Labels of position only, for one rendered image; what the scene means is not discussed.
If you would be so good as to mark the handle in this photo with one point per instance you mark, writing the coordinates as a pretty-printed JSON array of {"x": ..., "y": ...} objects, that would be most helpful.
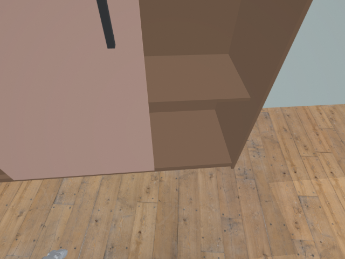
[{"x": 106, "y": 23}]

